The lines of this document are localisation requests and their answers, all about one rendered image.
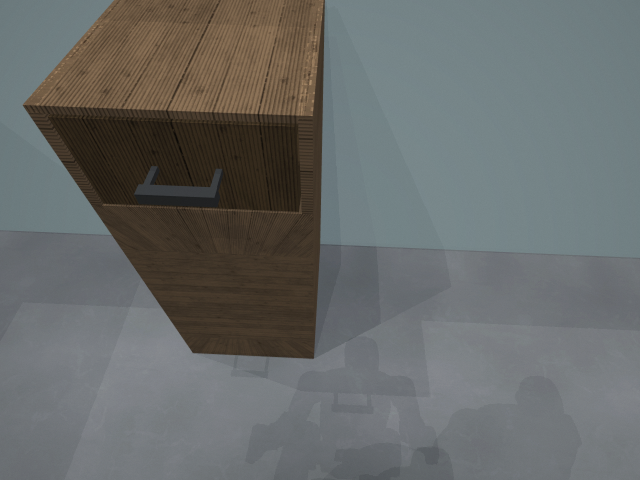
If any cabinet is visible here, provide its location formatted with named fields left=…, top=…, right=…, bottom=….
left=23, top=0, right=325, bottom=359

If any handle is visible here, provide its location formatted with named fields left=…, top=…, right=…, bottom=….
left=134, top=166, right=223, bottom=207

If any drawer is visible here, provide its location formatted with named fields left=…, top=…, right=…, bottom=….
left=48, top=114, right=301, bottom=212

